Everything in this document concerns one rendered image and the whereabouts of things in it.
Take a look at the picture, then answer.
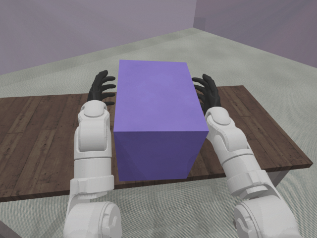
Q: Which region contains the table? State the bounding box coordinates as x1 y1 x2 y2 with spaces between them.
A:
0 85 313 238

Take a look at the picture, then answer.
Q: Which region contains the left robot forearm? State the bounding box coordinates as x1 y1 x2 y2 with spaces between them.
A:
63 100 114 233

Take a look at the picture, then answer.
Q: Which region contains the robot right upper arm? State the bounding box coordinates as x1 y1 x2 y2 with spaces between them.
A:
234 195 304 238

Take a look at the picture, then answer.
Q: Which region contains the carton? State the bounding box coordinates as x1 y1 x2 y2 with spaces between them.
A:
113 59 209 181

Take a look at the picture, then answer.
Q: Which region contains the right robot forearm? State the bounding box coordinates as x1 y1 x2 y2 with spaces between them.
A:
205 107 299 232

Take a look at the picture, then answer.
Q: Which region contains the robot left upper arm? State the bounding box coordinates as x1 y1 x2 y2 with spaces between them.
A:
64 201 122 238

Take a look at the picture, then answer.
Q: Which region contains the right robot hand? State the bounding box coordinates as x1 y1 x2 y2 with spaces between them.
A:
192 74 221 115

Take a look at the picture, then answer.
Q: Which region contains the left robot hand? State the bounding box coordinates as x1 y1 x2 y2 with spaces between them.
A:
87 70 116 106

